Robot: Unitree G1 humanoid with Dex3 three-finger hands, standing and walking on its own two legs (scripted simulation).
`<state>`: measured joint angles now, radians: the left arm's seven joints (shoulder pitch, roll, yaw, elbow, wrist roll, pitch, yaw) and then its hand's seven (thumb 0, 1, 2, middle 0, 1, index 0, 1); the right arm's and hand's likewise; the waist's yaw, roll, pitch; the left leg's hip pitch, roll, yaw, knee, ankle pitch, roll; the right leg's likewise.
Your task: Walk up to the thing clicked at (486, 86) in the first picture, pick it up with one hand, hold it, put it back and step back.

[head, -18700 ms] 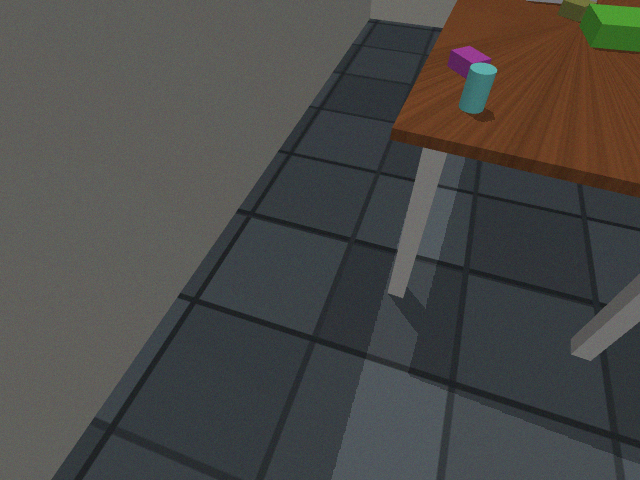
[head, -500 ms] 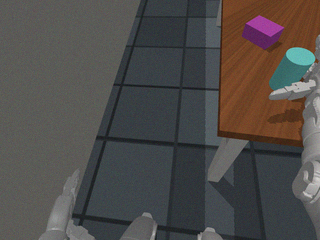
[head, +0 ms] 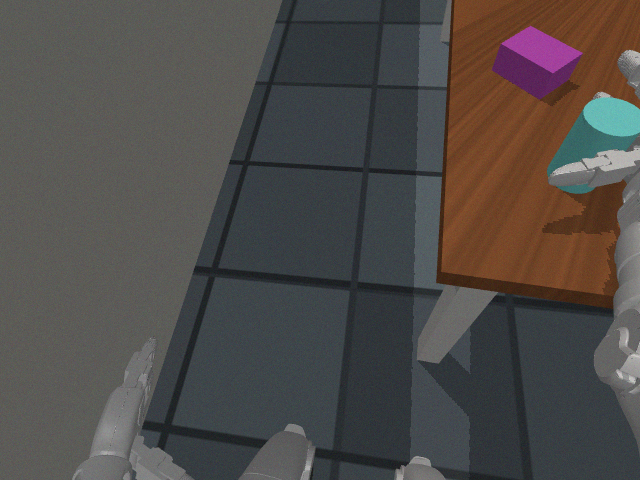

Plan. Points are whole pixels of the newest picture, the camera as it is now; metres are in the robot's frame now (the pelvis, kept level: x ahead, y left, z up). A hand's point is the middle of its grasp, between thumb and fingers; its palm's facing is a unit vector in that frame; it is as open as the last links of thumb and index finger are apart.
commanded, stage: close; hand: right
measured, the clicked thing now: (591, 148) +0.51 -0.22 +0.09
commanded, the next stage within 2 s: settle in 0.36 s
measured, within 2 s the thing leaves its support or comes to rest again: leaves its support in 0.68 s
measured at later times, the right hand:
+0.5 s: hand (592, 142) +0.51 -0.22 +0.11, palm faces +0.17 +0.99 +0.01, open 8.3 cm
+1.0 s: hand (616, 109) +0.52 -0.22 +0.15, palm faces +0.16 +0.99 +0.00, open 8.2 cm
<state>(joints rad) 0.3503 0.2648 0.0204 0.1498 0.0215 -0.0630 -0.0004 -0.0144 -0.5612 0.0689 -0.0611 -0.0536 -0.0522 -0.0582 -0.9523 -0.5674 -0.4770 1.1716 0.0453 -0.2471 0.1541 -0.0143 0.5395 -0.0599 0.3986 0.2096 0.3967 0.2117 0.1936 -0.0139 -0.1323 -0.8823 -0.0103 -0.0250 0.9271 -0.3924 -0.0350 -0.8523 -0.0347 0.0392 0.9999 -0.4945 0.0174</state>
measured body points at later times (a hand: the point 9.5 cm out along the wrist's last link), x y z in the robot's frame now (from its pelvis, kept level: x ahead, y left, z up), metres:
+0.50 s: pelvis -0.01 +0.01 +0.00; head +0.10 -0.01 +0.44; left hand +0.14 +0.27 -0.02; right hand +0.50 -0.27 +0.11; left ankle +0.02 +0.15 -0.68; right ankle -0.02 -0.12 -0.68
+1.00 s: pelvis +0.00 +0.00 +0.02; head +0.09 -0.01 +0.46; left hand +0.15 +0.26 -0.02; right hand +0.50 -0.27 +0.15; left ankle +0.02 +0.15 -0.68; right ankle -0.02 -0.12 -0.68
